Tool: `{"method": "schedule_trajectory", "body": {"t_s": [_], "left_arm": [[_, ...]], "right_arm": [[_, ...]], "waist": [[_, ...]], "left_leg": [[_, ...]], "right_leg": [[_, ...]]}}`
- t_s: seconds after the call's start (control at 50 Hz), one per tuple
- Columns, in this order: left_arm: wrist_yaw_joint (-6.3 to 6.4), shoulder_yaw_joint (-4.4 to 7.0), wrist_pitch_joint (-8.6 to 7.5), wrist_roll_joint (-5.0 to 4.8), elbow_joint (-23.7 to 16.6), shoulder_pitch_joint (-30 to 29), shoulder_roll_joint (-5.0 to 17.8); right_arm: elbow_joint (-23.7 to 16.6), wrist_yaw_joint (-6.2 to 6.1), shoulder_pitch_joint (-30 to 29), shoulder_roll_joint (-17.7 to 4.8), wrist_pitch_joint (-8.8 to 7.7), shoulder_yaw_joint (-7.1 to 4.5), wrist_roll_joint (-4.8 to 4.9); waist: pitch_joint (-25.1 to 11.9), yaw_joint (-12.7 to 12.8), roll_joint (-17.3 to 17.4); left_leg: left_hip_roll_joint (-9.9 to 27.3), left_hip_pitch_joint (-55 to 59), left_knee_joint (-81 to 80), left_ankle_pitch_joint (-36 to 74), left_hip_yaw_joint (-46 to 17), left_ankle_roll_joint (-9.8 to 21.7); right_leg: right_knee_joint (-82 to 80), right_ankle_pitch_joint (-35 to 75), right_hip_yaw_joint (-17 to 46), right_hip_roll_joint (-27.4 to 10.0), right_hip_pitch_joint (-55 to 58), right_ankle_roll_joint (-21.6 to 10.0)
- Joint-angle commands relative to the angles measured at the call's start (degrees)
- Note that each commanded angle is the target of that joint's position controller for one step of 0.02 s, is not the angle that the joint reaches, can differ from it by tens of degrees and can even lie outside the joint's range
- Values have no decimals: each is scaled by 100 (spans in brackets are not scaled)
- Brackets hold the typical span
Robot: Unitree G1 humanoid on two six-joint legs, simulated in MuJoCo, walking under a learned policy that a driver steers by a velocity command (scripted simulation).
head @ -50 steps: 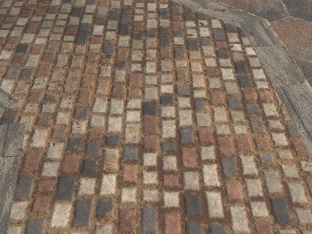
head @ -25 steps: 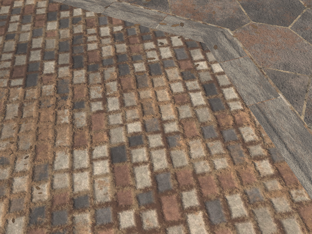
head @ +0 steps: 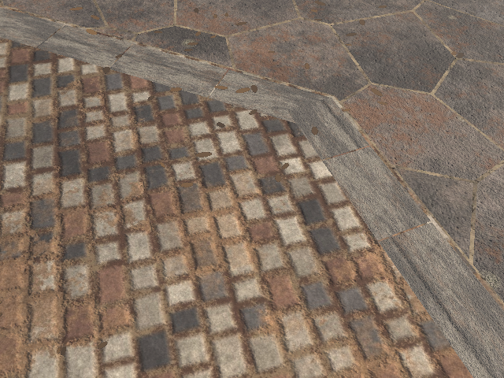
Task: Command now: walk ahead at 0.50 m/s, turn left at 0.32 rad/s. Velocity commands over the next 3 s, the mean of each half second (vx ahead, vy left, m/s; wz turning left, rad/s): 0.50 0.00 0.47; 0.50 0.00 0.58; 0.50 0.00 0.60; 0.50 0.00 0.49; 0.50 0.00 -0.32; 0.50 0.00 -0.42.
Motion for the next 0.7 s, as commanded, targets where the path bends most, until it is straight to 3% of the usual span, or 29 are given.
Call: {"method": "schedule_trajectory", "body": {"t_s": [0.02, 0.06, 0.1, 0.14, 0.16, 0.18, 0.2, 0.22, 0.24, 0.26, 0.3, 0.36, 0.48, 0.54, 0.6, 0.66, 0.68, 0.7], "left_arm": [[21, 9, -88, -51, -499, -645, 278], [55, 13, -121, -84, -604, -849, 342], [89, 49, -174, -104, -642, -753, 466], [148, 128, -258, -95, -442, 12, 616], [216, 224, -342, -12, -224, 754, 844], [303, 335, -390, 135, -189, 1715, 1323], [297, 453, -283, 131, -201, 1603, 1767], [276, 365, -206, 35, -281, 1217, 1214], [253, 242, -212, -13, -365, 814, 719], [235, 198, -245, -21, -350, 642, 543], [264, 168, -328, -52, -246, 678, 430], [247, 214, -458, -131, -85, 961, 506], [235, 252, -444, -98, 142, 1317, 537], [256, 291, -426, -102, 244, 1498, 672], [291, 327, -346, -95, 381, 1736, 782], [332, 379, -217, -87, 458, 1766, 1017], [334, 397, -156, -90, 461, 1756, 1097], [325, 392, -108, -108, 408, 1681, 1112]], "right_arm": [[-225, -33, 166, -953, -58, -214, -11], [-224, -46, 227, -1000, -32, -238, -39], [-283, -76, 94, -1089, -5, -282, -68], [-372, -85, -171, -1181, 11, -327, -58], [-404, -60, -185, -1052, -4, -302, -23], [-655, -49, -242, -704, -33, -216, 22], [-822, -65, 333, -349, 5, -160, 158], [-617, -104, 298, -833, 120, -248, -17], [-606, -44, -22, -840, 148, -273, -65], [-635, 8, -204, -686, 164, -251, -67], [-655, 98, -310, -635, 286, -261, -171], [-828, 185, -672, -556, 403, -247, -171], [-1251, 322, -1819, -459, 420, -150, -170], [-1476, 385, -2404, -401, 396, -72, -187], [-1636, 400, -2704, -464, 392, -64, -217], [-1584, 322, -2322, -596, 392, -135, -249], [-1438, 277, -1780, -698, 357, -200, -251], [-1136, 200, -846, -855, 298, -306, -292]], "waist": [[167, -12, 666], [120, -54, 718], [60, 69, 772], [-182, 460, 698], [-624, 748, 320], [-1512, 1093, -435], [-1737, 708, -1644], [-1126, 547, -730], [-491, 455, -165], [-196, 370, -94], [-77, 248, -378], [-126, 210, -290], [184, 361, -195], [320, 504, -202], [384, 571, -189], [36, 333, -354], [-296, 102, -341], [-826, -320, -105]], "left_leg": [[1336, -258, -302, 1773, -1053, 748], [1416, -91, -40, 2036, -1207, 718], [1514, -43, 248, 2149, -1419, 618], [1413, -271, 936, 2348, -1483, 450], [1035, -633, 1980, 2180, -1226, 322], [589, -1408, 3643, 727, -782, 189], [-133, -3090, 4880, -2156, -251, 80], [351, -3433, 5485, -1875, -464, 138], [565, -3413, 5470, -1311, -519, 124], [731, -3258, 5301, -956, -482, 54], [892, -3057, 5150, -679, -379, -84], [936, -3307, 5167, -257, -295, -193], [992, -3753, 3945, 783, -38, -316], [949, -3455, 3042, 1009, 299, -193], [816, -3266, 2520, 574, 578, 42], [301, -2427, 2245, -312, 904, 392], [67, -1826, 2082, -498, 923, 543], [-77, -582, 1614, -266, 793, 732]], "right_leg": [[-661, 413, -255, 258, 175, 102], [-891, 336, -203, 326, 304, 60], [-1160, 28, -97, 372, 681, -40], [-1674, -214, -136, 530, 1805, -189], [-1962, -250, 85, 310, 2902, -354], [-2184, -1301, 1468, -1101, 4170, -646], [-2954, -2047, 3713, -2157, 4871, -1148], [-3027, -2622, 3666, -1984, 4215, -1198], [-3096, -2349, 2782, -1662, 3554, -1077], [-3243, -1475, 2000, -1389, 3089, -971], [-3381, -411, 1037, -1022, 2756, -806], [-3459, 630, 391, -998, 2860, -870], [-3581, 1145, -601, -873, 3041, -906], [-3556, 1345, -948, -943, 3172, -862], [-3278, 1975, -1207, -1071, 3651, -790], [-2099, 4407, -1523, -1101, 4005, -693], [-1214, 4799, -1575, -1089, 3981, -682], [112, 4193, -1690, -987, 3438, -546]]}}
